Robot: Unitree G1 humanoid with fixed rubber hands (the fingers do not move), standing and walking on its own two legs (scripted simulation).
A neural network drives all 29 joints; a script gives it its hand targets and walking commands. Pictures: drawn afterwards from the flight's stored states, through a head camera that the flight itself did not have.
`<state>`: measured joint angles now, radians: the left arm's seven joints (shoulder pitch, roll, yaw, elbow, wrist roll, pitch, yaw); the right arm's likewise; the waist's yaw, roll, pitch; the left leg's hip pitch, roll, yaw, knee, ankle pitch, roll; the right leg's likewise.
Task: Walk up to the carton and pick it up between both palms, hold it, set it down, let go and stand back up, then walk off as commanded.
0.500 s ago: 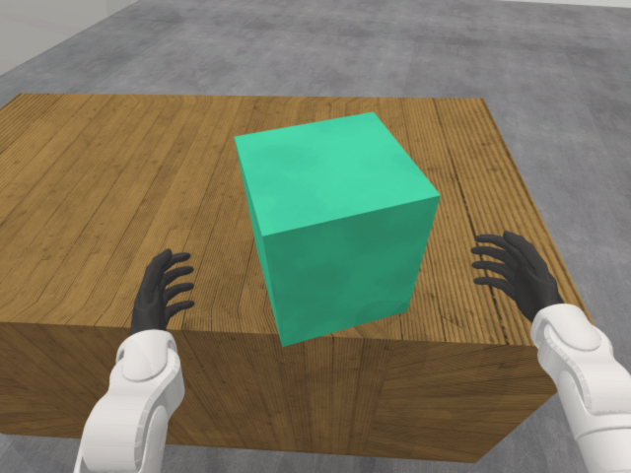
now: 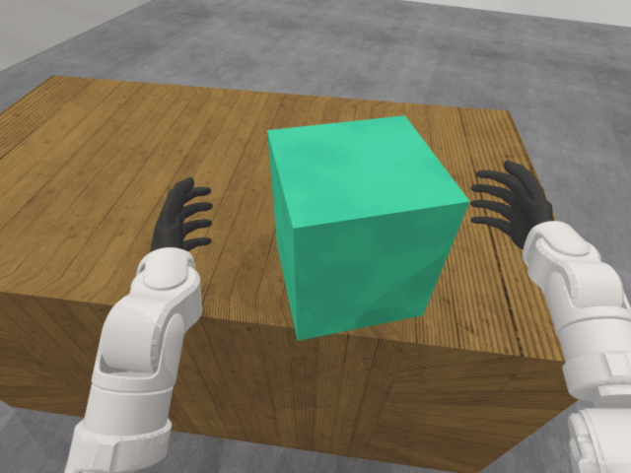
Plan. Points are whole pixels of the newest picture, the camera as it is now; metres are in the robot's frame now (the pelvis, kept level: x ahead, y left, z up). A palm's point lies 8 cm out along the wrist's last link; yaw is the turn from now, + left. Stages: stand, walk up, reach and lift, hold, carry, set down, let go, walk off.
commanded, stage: reach and lift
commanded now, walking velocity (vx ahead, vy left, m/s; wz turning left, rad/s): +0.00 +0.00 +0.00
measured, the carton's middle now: (350, 229) +0.46 +0.01 +0.05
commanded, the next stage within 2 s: none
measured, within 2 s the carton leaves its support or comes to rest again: neither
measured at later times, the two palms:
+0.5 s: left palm (170, 206) +0.34 +0.22 +0.18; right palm (513, 164) +0.47 -0.18 +0.19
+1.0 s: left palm (159, 188) +0.37 +0.24 +0.18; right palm (476, 149) +0.50 -0.14 +0.19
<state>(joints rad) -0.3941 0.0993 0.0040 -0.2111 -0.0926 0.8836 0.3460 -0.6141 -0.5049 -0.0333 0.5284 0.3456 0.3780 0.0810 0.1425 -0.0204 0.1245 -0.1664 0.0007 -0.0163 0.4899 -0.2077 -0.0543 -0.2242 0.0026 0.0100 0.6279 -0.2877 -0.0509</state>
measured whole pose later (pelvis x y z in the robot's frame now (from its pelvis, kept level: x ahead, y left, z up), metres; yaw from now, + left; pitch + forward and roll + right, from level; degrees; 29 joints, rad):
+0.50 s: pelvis +0.01 +0.00 +0.00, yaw +0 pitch -2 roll +2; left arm -0.60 0.13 0.03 -0.07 -0.12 0.88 0.33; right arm -0.87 -0.56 -0.03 0.68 0.37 0.39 0.08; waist 0.19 0.00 0.10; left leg -0.25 0.01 -0.02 0.49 -0.21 -0.05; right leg -0.30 0.01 0.01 0.61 -0.27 -0.05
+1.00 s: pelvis +0.01 +0.01 +0.00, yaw +0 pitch +2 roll +1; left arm -0.73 0.13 0.03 0.10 -0.12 0.82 0.33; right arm -1.02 -0.53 -0.03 0.89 0.38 0.39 0.09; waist 0.23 -0.01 0.06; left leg -0.33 0.01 -0.02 0.49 -0.20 -0.05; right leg -0.36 0.02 0.01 0.56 -0.24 -0.04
